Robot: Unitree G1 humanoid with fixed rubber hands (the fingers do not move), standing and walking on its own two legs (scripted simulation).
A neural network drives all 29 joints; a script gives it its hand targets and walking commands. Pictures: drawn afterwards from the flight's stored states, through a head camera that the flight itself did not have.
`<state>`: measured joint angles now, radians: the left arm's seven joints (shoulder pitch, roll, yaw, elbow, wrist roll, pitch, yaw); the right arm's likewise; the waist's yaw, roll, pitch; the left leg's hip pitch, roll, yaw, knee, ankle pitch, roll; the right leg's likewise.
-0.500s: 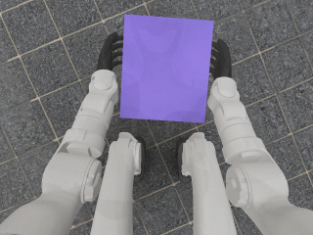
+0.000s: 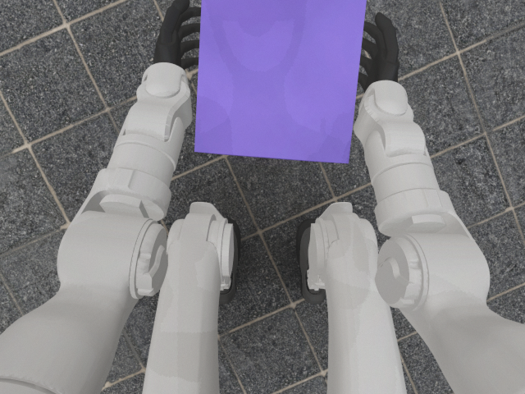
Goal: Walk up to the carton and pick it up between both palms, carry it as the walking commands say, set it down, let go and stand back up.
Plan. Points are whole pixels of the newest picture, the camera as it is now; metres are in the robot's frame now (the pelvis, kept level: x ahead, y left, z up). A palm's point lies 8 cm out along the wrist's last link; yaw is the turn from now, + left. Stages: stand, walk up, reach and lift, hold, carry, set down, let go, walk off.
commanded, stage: set down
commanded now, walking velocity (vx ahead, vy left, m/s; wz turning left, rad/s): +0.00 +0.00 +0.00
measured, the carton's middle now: (273, 89) +0.50 +0.00 -0.22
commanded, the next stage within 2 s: none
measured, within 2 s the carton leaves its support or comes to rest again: rests again in 1.22 s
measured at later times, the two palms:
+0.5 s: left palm (186, 68) +0.53 +0.14 -0.24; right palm (359, 71) +0.53 -0.14 -0.22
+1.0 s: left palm (188, 73) +0.53 +0.14 -0.25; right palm (356, 78) +0.53 -0.14 -0.23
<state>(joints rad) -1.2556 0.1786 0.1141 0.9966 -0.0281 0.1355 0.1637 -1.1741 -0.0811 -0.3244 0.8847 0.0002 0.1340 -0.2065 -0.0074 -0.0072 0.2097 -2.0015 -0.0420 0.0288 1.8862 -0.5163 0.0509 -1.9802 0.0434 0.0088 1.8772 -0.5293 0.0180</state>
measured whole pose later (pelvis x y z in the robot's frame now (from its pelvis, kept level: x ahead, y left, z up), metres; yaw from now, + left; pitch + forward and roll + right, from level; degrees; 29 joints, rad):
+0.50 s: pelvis -0.01 +0.00 -0.06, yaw +0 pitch +29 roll -3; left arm -1.47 0.26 0.10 0.95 -0.03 0.22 0.16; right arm -1.44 -0.14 -0.37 0.87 0.00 0.21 -0.19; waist -0.02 -0.02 0.52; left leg -2.08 -0.06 0.03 2.11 -0.54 0.05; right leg -2.04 0.05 0.00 2.09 -0.57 0.03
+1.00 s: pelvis -0.01 +0.00 -0.07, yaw +0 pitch +31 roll -3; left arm -1.47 0.25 0.10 1.02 -0.03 0.23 0.16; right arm -1.43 -0.14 -0.38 0.95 -0.02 0.20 -0.19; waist -0.02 -0.02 0.48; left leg -2.12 -0.06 0.02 2.13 -0.54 0.05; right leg -2.08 0.05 0.00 2.12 -0.58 0.03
